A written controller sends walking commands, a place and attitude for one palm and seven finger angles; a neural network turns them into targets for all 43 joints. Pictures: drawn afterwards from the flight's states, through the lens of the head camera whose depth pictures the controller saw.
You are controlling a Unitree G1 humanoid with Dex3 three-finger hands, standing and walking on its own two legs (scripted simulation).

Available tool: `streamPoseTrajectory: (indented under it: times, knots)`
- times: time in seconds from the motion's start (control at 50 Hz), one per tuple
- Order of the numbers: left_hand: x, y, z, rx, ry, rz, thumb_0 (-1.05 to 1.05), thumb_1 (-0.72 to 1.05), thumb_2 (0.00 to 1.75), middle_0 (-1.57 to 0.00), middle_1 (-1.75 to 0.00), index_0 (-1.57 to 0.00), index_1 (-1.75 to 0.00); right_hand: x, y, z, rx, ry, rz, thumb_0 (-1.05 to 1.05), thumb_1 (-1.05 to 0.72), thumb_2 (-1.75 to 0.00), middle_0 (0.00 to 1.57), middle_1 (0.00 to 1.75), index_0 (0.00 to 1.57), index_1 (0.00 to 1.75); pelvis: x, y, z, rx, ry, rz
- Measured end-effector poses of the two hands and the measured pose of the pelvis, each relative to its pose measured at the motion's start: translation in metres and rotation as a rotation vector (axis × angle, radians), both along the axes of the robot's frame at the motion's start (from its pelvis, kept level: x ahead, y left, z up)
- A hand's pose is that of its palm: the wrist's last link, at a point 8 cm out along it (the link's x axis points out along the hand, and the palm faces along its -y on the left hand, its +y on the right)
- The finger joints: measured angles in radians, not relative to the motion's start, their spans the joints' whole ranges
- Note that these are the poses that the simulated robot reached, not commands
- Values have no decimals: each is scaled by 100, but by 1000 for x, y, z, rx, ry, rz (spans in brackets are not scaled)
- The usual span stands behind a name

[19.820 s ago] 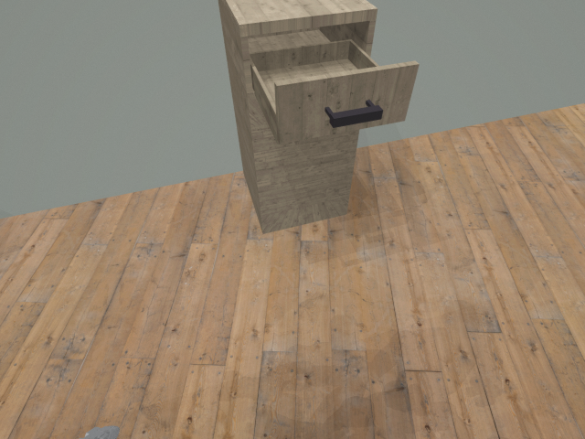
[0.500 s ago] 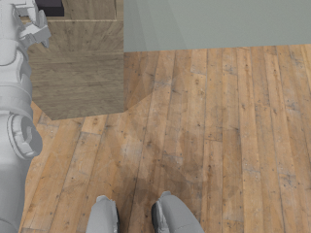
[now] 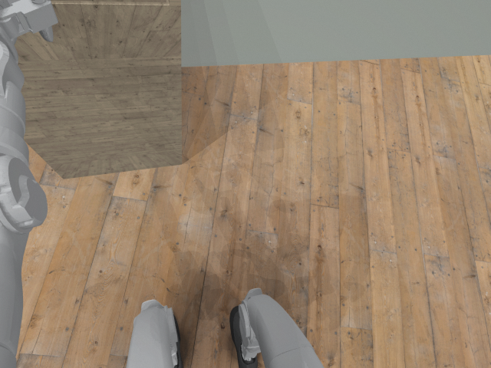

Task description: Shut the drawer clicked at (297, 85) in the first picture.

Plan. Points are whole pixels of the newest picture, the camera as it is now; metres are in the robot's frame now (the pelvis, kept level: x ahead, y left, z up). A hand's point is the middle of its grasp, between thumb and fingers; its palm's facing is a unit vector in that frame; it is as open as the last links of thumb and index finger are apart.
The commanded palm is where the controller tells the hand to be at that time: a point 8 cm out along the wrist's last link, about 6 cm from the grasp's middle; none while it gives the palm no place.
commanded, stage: pull the fist back off the drawer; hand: left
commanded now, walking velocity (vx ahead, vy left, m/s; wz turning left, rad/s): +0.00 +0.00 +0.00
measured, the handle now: out of the picture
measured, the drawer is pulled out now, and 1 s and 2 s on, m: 0.00 0.00 0.00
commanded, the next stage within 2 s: draw the hand back to the body in 0.58 s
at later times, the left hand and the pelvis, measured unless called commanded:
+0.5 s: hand (51, 10) +0.60 +0.17 +0.11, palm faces +0.06 -1.00 -0.02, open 3.1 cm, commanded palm +0.57 +0.19 +0.11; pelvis +0.01 +0.00 +0.01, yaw -1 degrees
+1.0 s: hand (10, 51) +0.50 +0.19 +0.14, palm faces +0.09 -1.00 -0.03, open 3.3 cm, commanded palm +0.45 +0.23 +0.16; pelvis +0.07 -0.01 +0.06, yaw +0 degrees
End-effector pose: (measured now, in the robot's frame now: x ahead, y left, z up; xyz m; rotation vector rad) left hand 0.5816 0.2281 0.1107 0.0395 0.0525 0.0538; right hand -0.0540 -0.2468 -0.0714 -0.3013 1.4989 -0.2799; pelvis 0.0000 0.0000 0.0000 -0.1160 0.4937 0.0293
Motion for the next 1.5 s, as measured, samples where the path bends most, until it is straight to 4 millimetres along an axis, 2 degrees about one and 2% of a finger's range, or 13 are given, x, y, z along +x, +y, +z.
streamPoseTrajectory:
  times: [0.2, 0.38, 0.6, 0.76, 0.86, 0.98, 1.1, 1.2, 1.34, 1.5]
  knots:
    - [-1, -3, 0, 0, 0, 9, 4, 69, 97, -140, -160, -139, -160, -7, 4, -1, 20, 17, 3, 0, -90, -90, 21, 30, 20, 30, -2, 1, -1, 2, 0, 3]
    - [-3, -4, -3, -6, -1, 7, 1, 72, 95, -140, -160, -139, -160, 3, 2, -1, 32, 2, -4, 0, -90, -90, 21, 30, 20, 30, 2, -1, 1, 6, -7, -6]
    - [-15, -10, -2, -27, -5, 20, 2, 85, 91, -140, -160, -139, -160, 39, 0, 5, 80, -38, -22, 0, -90, -90, 21, 30, 20, 30, 26, -3, 21, 28, -51, -28]
    - [-24, -4, 10, -15, -47, 25, 2, 89, 90, -140, -160, -139, -160, 74, -9, 10, 88, -82, -24, 0, -90, -90, 20, 30, 20, 30, 46, -6, 32, 43, -82, -32]
    - [-54, 1, 17, -3, -53, 5, 2, 90, 90, -140, -160, -139, -160, 106, -12, 18, 111, -154, -36, 0, -90, -90, 20, 30, 20, 30, 60, -7, 46, 56, -128, -40]
    - [-102, 10, 30, -9, -62, 30, 2, 90, 90, -140, -160, -139, -160, 161, -16, 29, 122, -298, 17, 0, -90, -90, 20, 30, 20, 30, 72, -9, 61, 68, -204, -25]
    - [-144, 15, 50, -1, -91, 18, 2, 90, 90, -140, -160, -140, -160, 220, -16, 42, 126, -464, 101, 0, -90, -90, 20, 30, 20, 30, 72, -11, 69, 79, -276, -2]
    - [-178, 16, 67, -7, -105, 7, 2, 90, 90, -140, -160, -140, -160, 259, -10, 57, 141, -605, 161, 0, -90, -90, 20, 30, 20, 30, 68, -12, 74, 90, -330, 9]
    - [-231, 19, 88, 185, -56, 140, 2, 90, 90, -140, -160, -140, -160, 292, 5, 81, 155, -711, 202, 0, -90, -90, 20, 30, 20, 30, 62, -15, 89, 111, -428, 3]
    - [-277, 25, 111, 244, -72, 249, 2, 89, 90, -140, -160, -140, -160, 304, 19, 95, 175, -754, 266, 1, -90, -90, 20, 30, 20, 30, 59, -18, 101, 122, -506, 9]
